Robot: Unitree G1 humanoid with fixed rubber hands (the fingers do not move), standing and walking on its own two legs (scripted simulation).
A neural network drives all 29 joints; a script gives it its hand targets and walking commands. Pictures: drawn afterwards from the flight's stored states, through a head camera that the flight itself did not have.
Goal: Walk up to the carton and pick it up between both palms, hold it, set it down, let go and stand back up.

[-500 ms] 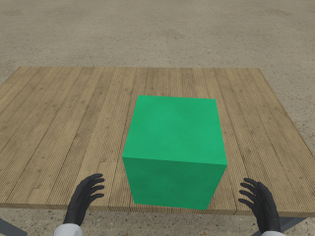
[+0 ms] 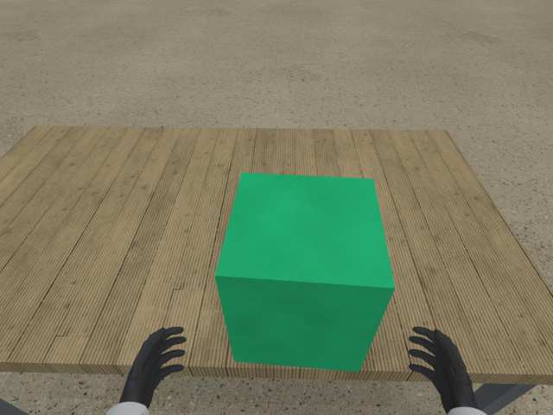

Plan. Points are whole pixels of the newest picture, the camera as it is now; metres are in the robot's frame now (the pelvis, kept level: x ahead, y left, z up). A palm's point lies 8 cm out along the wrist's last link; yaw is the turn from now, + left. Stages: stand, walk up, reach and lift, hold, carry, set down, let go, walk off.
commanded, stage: set down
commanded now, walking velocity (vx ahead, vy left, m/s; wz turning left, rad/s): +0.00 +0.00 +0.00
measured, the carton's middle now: (301, 273) +0.35 +0.00 +0.02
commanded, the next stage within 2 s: let go in 0.86 s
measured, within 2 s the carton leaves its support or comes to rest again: neither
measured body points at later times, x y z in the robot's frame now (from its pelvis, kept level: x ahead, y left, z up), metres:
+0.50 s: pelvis +0.01 +0.00 +0.00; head +0.00 +0.00 +0.45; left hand +0.19 +0.23 -0.04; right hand +0.19 -0.21 -0.04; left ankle +0.00 +0.12 -0.75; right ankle +0.00 -0.12 -0.75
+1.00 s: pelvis -0.04 +0.00 -0.01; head -0.08 +0.00 +0.44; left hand +0.19 +0.22 -0.03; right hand +0.20 -0.21 -0.04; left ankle +0.00 +0.12 -0.75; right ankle +0.00 -0.12 -0.75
